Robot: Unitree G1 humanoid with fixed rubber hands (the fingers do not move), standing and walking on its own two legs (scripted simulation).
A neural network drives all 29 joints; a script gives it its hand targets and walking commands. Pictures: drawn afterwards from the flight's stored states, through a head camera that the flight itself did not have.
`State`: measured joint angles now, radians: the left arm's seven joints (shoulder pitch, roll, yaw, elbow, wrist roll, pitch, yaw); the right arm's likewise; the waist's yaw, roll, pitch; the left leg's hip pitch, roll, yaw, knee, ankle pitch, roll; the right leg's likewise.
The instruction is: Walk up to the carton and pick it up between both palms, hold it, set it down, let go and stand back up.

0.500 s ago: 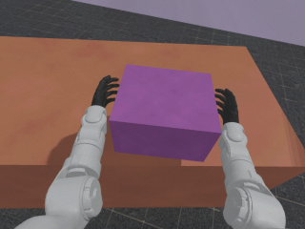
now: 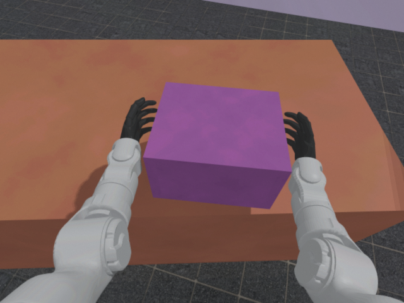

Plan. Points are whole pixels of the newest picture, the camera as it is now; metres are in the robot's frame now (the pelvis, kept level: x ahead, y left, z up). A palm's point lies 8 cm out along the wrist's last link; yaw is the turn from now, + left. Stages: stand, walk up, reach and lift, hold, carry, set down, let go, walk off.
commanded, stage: set down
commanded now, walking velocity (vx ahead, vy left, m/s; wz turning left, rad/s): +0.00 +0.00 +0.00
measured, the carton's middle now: (216, 144) +0.44 -0.03 +0.00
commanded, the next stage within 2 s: none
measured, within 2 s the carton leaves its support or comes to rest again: rests again in 0.48 s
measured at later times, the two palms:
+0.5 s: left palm (138, 141) +0.44 +0.15 +0.02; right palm (299, 156) +0.40 -0.21 +0.02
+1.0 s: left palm (138, 141) +0.44 +0.15 +0.02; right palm (299, 158) +0.40 -0.21 +0.01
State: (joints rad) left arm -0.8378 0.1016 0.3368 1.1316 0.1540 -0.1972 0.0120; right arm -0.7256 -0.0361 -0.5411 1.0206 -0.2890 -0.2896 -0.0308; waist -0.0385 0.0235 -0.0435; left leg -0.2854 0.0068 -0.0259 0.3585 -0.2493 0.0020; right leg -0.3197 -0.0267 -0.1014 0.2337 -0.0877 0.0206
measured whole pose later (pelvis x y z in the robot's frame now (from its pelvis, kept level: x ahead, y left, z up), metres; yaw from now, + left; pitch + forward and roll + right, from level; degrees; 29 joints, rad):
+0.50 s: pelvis -0.01 +0.00 -0.01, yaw +0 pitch +19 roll -2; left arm -0.95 0.17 0.29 1.44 0.04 -0.45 0.03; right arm -0.82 -0.06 -0.58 1.18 -0.31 -0.42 -0.04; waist -0.06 0.05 -0.11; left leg -0.50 0.00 -0.02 0.43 -0.25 0.00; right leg -0.53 -0.03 -0.10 0.30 -0.09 0.02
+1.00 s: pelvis -0.02 +0.00 -0.01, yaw +0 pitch +21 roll -1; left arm -1.05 0.23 0.29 1.58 0.02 -0.53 0.00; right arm -0.90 -0.06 -0.65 1.22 -0.37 -0.45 -0.01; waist -0.08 0.04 -0.11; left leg -0.57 -0.01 -0.02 0.42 -0.22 0.01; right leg -0.62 -0.05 -0.09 0.32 -0.07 0.01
